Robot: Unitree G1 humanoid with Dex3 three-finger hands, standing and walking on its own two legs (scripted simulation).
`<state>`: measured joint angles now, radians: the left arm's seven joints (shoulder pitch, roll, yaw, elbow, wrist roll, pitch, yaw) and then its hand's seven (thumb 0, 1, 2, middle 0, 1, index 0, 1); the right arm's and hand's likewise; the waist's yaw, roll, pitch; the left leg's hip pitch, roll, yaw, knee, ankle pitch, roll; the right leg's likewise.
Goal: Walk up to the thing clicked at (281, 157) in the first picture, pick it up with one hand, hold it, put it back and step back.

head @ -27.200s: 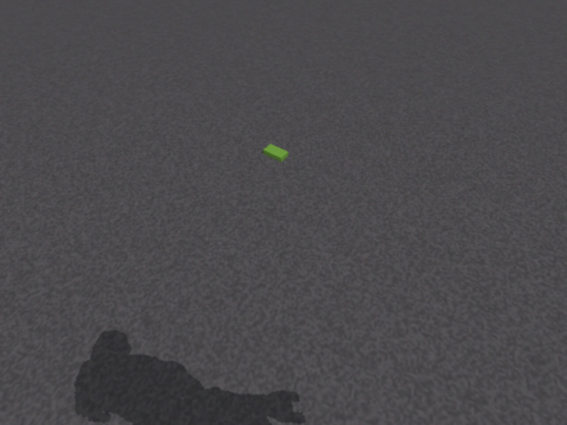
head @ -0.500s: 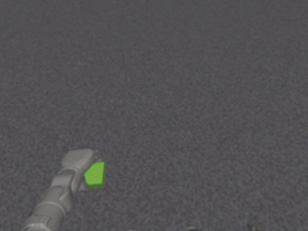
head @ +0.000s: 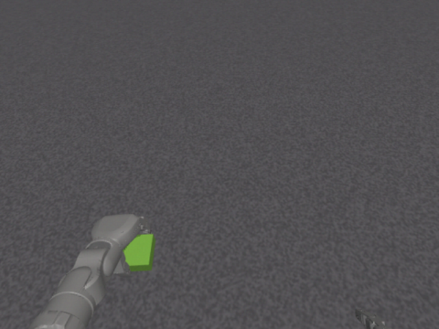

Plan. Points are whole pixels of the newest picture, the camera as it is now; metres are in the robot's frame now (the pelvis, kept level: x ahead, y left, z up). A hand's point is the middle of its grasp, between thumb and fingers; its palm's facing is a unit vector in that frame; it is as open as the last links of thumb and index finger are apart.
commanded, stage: hold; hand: left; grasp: from above
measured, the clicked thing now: (122, 253) +0.31 +0.23 -0.09
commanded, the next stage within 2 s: crouch in 1.38 s
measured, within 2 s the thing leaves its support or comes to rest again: neither
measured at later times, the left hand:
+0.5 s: hand (122, 253) +0.29 +0.21 -0.04, palm faces -0.46 -0.05 -0.88, open 9.7 cm
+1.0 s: hand (121, 255) +0.28 +0.21 -0.02, palm faces -0.46 -0.05 -0.88, open 9.7 cm
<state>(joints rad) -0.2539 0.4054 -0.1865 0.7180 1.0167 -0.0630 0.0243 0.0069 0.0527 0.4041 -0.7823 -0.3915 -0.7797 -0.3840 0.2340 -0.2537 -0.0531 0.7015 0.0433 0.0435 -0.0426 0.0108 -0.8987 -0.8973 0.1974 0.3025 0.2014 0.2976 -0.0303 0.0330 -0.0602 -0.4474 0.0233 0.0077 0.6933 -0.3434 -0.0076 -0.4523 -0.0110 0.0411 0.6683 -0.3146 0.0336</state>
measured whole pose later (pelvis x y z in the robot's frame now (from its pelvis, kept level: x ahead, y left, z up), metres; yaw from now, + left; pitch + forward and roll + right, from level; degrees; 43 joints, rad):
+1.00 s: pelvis -0.01 +0.00 +0.01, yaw +0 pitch +1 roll +0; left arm -0.22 0.41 -0.20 0.62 0.99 -0.07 -0.06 0.01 0.05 0.41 -0.78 -0.39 -0.78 -0.39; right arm 0.19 -0.25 -0.03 0.67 0.06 0.06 -0.06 0.01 -0.91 -0.90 0.20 0.30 0.20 0.30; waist 0.00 0.05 -0.01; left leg -0.29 0.02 0.02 0.54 -0.26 -0.01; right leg -0.31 -0.02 0.05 0.54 -0.24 0.03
